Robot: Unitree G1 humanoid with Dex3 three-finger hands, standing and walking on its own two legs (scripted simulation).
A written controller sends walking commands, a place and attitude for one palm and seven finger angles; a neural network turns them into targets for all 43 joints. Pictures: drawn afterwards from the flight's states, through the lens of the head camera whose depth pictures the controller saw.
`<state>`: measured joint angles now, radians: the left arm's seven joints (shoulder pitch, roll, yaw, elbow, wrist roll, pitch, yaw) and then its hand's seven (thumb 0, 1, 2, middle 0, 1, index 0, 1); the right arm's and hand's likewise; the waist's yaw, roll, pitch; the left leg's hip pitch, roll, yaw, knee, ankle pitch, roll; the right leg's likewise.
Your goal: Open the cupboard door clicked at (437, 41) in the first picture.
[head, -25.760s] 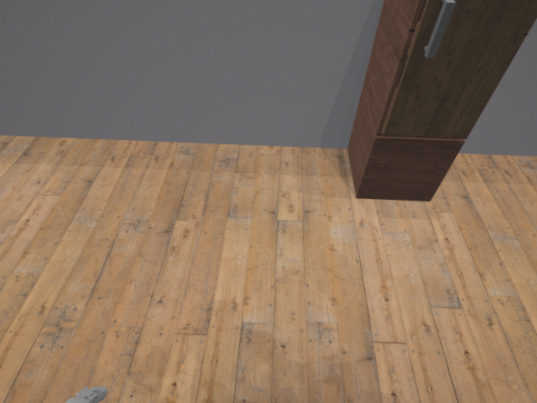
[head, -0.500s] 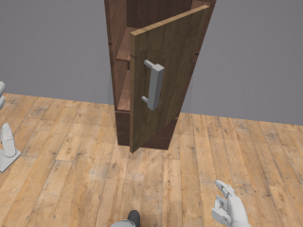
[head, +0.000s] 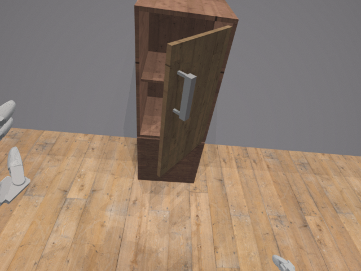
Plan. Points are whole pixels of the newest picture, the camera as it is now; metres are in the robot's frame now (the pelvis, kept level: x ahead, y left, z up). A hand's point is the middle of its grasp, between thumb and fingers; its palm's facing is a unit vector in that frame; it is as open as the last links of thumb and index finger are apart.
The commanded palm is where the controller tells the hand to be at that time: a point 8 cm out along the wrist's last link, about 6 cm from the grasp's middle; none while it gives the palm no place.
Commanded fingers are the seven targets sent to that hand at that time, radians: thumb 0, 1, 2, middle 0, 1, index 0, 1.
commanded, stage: stop stepping back and stand still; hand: left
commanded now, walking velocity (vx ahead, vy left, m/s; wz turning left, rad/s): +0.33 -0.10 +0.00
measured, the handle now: (182, 96) +0.62 +0.06 +0.09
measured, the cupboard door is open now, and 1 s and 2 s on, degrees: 50 50 50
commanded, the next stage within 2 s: let the arm hang, fingers relaxed in 0.92 s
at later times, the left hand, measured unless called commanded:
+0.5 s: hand out of the picture +0.12 +0.28 +0.18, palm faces +0.54 -0.73 -0.41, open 7.4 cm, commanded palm +0.07 +0.31 +0.19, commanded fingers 0.00 0.90 0.90 -0.20 -0.30 -0.20 -0.30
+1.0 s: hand (3, 209) +0.14 +0.29 +0.16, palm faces +0.42 -0.75 -0.50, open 7.4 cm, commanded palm none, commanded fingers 0.00 0.90 0.90 -0.20 -0.30 -0.20 -0.30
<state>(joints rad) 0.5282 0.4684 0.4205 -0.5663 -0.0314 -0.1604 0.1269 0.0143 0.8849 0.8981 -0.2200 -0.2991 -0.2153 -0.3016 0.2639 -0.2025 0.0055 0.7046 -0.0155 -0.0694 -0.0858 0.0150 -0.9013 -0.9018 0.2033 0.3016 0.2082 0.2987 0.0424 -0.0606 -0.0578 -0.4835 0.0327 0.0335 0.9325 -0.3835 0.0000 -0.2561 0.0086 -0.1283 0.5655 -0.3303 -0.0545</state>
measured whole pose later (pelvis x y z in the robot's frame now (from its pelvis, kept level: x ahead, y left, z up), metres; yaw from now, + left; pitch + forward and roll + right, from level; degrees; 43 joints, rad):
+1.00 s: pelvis -0.04 +0.02 +0.01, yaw +4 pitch +0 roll +0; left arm 0.58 0.41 0.39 -0.47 -0.05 -0.18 0.13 0.02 0.89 0.90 -0.22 -0.30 -0.21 -0.30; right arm 0.19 -0.20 0.01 0.62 0.01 -0.09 -0.07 0.02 -0.90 -0.90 0.20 0.30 0.21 0.30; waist 0.01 0.02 0.05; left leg -0.26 0.06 0.07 0.48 -0.22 -0.02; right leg -0.15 0.00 -0.10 0.45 -0.30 -0.02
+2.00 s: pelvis -0.06 +0.03 +0.01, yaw +6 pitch -2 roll +0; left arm 0.27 0.12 0.02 1.13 0.01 0.00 0.03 0.01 0.92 0.90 -0.20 -0.30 -0.20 -0.30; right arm 0.30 -0.10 -0.01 1.14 -0.02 0.02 -0.03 0.01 -0.91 -0.90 0.20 0.30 0.20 0.30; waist -0.02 0.02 0.04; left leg -0.25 0.03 0.04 0.46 -0.17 0.00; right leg -0.15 -0.04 -0.13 0.47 -0.28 -0.01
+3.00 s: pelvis -0.03 +0.01 +0.01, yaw +3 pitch -1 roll +0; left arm 0.25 0.16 0.06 1.10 0.01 0.03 0.02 0.01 0.91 0.90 -0.20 -0.30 -0.20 -0.30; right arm 0.20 -0.17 -0.03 1.10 -0.02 0.04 -0.04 0.01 -0.91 -0.90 0.20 0.30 0.20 0.30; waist 0.00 0.03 0.08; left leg -0.24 0.08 0.08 0.51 -0.24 -0.03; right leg -0.13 0.01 -0.09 0.47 -0.31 -0.04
